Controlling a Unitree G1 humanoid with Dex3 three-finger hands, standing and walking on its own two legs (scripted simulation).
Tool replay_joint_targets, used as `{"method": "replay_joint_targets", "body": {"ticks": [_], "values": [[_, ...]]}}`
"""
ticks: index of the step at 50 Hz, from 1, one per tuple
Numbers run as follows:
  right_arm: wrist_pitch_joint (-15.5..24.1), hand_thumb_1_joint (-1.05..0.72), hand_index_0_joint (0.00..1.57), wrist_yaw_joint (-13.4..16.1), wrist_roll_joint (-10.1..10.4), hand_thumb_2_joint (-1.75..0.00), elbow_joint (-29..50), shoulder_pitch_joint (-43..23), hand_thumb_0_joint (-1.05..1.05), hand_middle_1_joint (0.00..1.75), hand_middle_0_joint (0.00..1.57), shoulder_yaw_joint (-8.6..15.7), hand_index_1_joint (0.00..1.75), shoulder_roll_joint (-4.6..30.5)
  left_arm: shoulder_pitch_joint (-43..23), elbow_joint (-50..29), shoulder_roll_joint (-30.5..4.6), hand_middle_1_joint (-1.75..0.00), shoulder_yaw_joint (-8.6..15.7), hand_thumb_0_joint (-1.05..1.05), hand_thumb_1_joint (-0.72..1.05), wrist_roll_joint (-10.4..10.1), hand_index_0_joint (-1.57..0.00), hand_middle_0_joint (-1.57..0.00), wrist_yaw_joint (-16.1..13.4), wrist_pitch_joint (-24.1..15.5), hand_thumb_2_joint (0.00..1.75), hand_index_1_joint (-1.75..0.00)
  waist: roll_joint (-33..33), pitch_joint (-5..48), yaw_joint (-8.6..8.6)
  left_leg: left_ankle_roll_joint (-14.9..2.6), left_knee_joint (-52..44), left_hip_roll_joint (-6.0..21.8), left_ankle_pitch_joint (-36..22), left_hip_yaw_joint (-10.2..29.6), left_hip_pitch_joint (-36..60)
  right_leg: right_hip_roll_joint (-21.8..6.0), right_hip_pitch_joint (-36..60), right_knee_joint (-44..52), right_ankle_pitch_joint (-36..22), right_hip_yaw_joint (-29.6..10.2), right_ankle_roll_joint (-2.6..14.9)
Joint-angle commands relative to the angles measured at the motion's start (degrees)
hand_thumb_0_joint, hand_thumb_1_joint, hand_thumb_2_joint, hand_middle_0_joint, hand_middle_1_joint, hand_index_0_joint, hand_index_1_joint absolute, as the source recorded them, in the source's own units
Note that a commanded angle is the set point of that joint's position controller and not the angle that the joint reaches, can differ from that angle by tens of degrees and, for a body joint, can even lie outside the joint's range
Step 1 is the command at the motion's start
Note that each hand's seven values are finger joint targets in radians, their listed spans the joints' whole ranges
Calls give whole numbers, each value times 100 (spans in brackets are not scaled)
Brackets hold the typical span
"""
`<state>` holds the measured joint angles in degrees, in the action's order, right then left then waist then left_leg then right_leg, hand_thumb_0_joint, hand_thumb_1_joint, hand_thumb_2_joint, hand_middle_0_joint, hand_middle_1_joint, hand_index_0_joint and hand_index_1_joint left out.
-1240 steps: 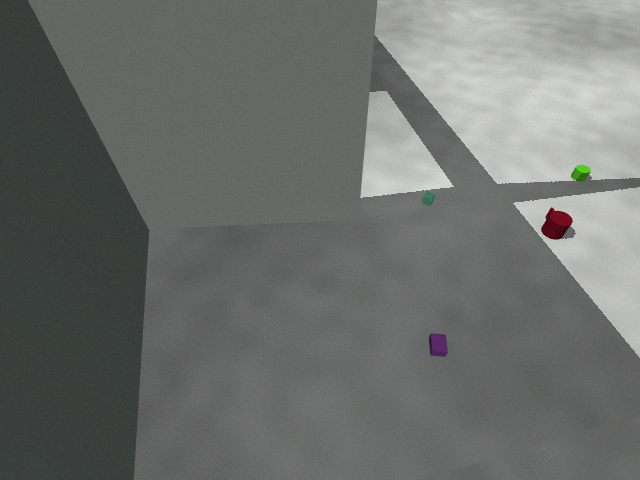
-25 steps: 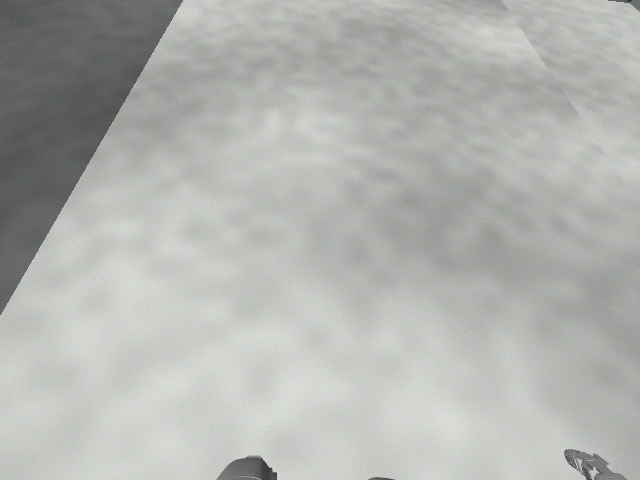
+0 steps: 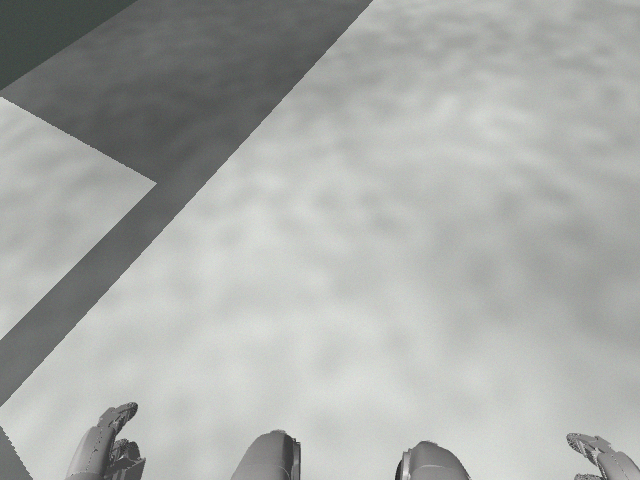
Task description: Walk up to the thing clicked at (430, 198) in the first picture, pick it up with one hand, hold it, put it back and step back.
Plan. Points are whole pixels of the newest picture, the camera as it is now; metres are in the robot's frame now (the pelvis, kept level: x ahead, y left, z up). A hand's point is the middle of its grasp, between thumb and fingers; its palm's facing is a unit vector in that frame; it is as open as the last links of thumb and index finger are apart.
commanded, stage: walk up
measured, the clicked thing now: out of the picture +0.54 +1.45 -0.73
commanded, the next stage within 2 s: none
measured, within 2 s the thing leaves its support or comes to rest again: neither
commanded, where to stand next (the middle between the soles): +0.09 +0.07 m, yaw +64 degrees
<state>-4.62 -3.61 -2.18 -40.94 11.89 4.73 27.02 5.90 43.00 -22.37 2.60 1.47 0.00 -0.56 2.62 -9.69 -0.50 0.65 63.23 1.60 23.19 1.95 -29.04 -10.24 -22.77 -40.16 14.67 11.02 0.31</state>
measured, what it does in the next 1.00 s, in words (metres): steps on the spot, turning left: left foot, then right foot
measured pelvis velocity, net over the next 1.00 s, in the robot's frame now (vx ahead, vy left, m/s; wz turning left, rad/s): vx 0.02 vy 0.04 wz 0.86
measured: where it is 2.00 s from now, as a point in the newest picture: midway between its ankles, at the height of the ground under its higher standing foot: outside the picture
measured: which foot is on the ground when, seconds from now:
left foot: up 0.00-0.20, down 0.22-0.54, up 0.56-0.88, down 0.90-1.00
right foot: down 0.00-0.24, up 0.26-0.52, down 0.54-0.92, up 0.94-1.00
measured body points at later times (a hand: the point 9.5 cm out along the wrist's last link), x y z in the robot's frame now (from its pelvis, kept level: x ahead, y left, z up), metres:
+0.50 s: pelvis +0.00 +0.02 +0.00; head +0.02 +0.04 +0.45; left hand -0.10 +0.35 -0.10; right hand +0.22 -0.24 -0.10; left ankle -0.04 +0.15 -0.72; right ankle +0.08 -0.06 -0.70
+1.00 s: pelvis +0.02 +0.04 -0.01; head +0.03 +0.09 +0.44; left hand -0.19 +0.31 -0.13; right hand +0.34 -0.07 -0.09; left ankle -0.03 +0.16 -0.72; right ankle +0.10 -0.06 -0.68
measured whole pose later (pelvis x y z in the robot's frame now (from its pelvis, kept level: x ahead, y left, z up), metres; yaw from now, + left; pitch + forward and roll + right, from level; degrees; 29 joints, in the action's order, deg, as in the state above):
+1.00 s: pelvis +0.02 +0.04 -0.01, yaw +49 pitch -2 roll +1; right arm 1.7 0.8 0.0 -44.2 11.9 2.7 23.3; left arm 14.3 45.4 -25.3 2.9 0.8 1.1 2.8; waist -3.4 -8.6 2.5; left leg -1.9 41.8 -3.1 17.1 1.0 -23.0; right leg -7.5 -23.7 -60.3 31.4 4.0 -0.2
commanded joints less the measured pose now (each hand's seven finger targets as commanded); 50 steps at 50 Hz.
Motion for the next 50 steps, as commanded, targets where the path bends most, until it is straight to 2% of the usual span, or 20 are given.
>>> {"method": "replay_joint_targets", "body": {"ticks": [1, 9, 10, 11, 12, 13, 15, 16, 21, 25, 26, 27, 28, 29, 32, 39, 44, 46, 47, 50], "values": [[56, -90, 20, -72, -87, -90, 469, -32, 0, 30, 20, 304, 30, 864, 681, -261, -1964, -30, 713, 0, 90, 17, -20, -20, -138, -132, 90, -30, -1469, 1192, 512, 56, -567, 303, 204, -63, -742, -1597, 1878, 1823, 64, -1449, 1158], [171, -90, 20, -150, 60, -90, -32, 932, 0, 30, 20, 410, 30, 966, 298, -305, -2074, -30, 738, 0, 90, 80, -20, -20, -20, -114, 90, -30, -920, 1714, -122, -330, -2854, -72, 202, -631, 1715, -1463, 435, 976, 1913, -117, 645], [188, -90, 20, -91, -7, -90, -140, 1220, 0, 30, 20, 499, 30, 1153, 453, -267, -1804, -30, 650, 0, 90, 42, -20, -20, 7, -69, 90, -30, -215, 1654, -285, -549, -3278, -154, 375, -165, 2460, -1038, -370, -26, 2394, 82, 318], [177, -90, 20, -3, -96, -90, -47, 1096, 0, 30, 20, 573, 30, 1586, 636, -263, -1363, -30, 493, 0, 90, -57, -20, -20, 41, -27, 90, -30, 1275, 1056, -300, -935, -4559, 533, 1499, 1616, 2358, -296, -1407, -1460, 2290, 553, -72], [202, -90, 20, 33, -107, -90, 202, 800, 0, 30, 20, 616, 30, 2190, -112, -617, -1439, -30, 463, 0, 90, -111, -20, -20, 19, -63, 90, -30, 1913, 589, -472, -1732, -5285, 1395, 2150, 3989, 1563, 539, -2309, -1978, 2398, -147, -342], [197, -90, 20, 29, -64, -90, 194, 534, 0, 30, 20, 605, 30, 2098, -364, -542, -1789, -30, 539, 0, 90, -77, -20, -20, -24, -100, 90, -30, 1316, 122, -433, -1926, -5351, 1433, 2417, 3929, 927, 327, -1996, -2181, 2075, -764, -219], [240, -90, 20, 156, -9, -90, 338, -250, 0, 30, 20, 389, 30, 1576, 777, -78, -1704, -30, 488, 0, 90, -181, -20, -20, 36, -129, 90, -30, 777, 668, 242, -1322, -4264, 613, 504, 1997, 1502, 184, -1556, -2019, 1366, -921, -116], [272, -90, 20, 192, 20, -90, 387, -196, 0, 30, 20, 371, 30, 1480, 976, 18, -1695, -30, 493, 0, 90, -170, -20, -20, 44, -133, 90, -30, 889, 878, 282, -1272, -4090, 515, 351, 1865, 1371, 261, -1194, -1885, 1101, -870, -47], [458, -90, 20, 237, 20, -90, 268, 413, 0, 30, 20, 382, 30, 1327, 631, -144, -1507, -30, 381, 0, 90, -58, -20, -20, 36, -130, 90, -30, 584, 776, -31, -1457, -4014, 723, -355, 2832, 875, 696, -578, -1020, 1161, -955, 18], [469, -90, 20, 353, 150, -90, 403, 182, 0, 30, 20, 369, 30, 1299, 1147, -140, -1383, -30, 358, 0, 90, 0, -20, -20, -30, -303, 90, -30, 380, 1005, 353, -1186, -3111, 509, -1386, 2800, 663, 956, 548, 550, 686, -1134, 231], [476, -90, 20, 378, 215, -90, 398, 203, 0, 30, 20, 237, 30, 927, 1386, -123, -1536, -30, 414, 0, 90, 69, -20, -20, -76, -364, 90, -30, -180, 1100, 539, -791, -2425, 62, -1186, 2181, 338, 544, 1074, 1576, 775, -1719, 348], [495, -90, 20, 387, 264, -90, 481, 318, 0, 30, 20, 84, 30, 415, 1504, -143, -2101, -30, 552, 0, 90, 157, -20, -20, -104, -403, 90, -30, -1551, 1234, 555, -398, -1058, -759, -193, 953, -588, -978, 1841, 2503, 1524, -3473, 579], [476, -90, 20, 469, 158, -90, 389, 421, 0, 30, 20, 187, 30, 705, 977, -224, -2320, -30, 613, 0, 90, 151, -20, -20, -68, -348, 90, -30, -1609, 1001, 384, -166, -486, -745, 887, 275, -1334, -1976, 1732, 2933, 2157, -4674, 1033], [462, -90, 20, 498, 94, -90, 287, 292, 0, 30, 20, 301, 30, 1150, 697, -293, -2223, -30, 598, 0, 90, 101, -20, -20, -23, -332, 90, -30, -990, 748, 278, -148, -101, -349, 753, 573, -1171, -2064, 1332, 2830, 1959, -4552, 1281], [527, -90, 20, 332, 124, -90, 64, 465, 0, 30, 20, 302, 30, 947, 846, -101, -1662, -30, 444, 0, 90, 46, -20, -20, -29, -367, 90, -30, -954, 425, 165, -125, -316, -124, -199, 276, -847, -850, 1334, 2216, 41, -2232, 599], [609, -90, 20, 258, 200, -90, 96, 47, 0, 30, 20, 195, 30, 553, 995, -306, -1614, -30, 486, 0, 90, 47, -20, -20, 98, -205, 90, -30, -1502, 910, 446, -15, -1822, -272, -492, -473, 325, -781, 1502, 1360, -2418, -637, 945], [750, -90, 20, 465, 170, -90, -198, 778, 0, 30, 20, 307, 30, 845, 948, -407, -1288, -30, 327, 0, 90, -84, -20, -20, 146, 43, 90, -30, -626, 1403, -4, -356, -3278, -436, -1375, -286, 2453, -365, 313, -683, -1158, -70, 448], [800, -90, 20, 592, 107, -90, 87, 898, 0, 30, 20, 481, 30, 1805, 1134, -584, -958, -30, 222, 0, 90, -124, -20, -20, 112, 155, 90, -30, 877, 1456, 17, -1587, -3922, 1899, -2146, 3560, 2671, 517, -1496, -2369, 2106, -655, -62], [768, -90, 20, 609, 235, -90, 1, 777, 0, 30, 20, 526, 30, 1871, 881, -440, -1422, -30, 340, 0, 90, -102, -20, -20, 26, 196, 90, -30, 588, 1407, -138, -1912, -4154, 1933, -1610, 3794, 2206, 285, -1245, -2681, 2154, -1246, -39], [759, -90, 20, 684, 208, -90, 112, 118, 0, 30, 20, 288, 30, 1226, 1294, -118, -1398, -30, 358, 0, 90, -142, -20, -20, 21, 185, 90, -30, 459, 1187, 234, -1319, -3499, 1046, -2152, 2049, 1648, 159, -927, -2190, 1587, -1318, 0]]}}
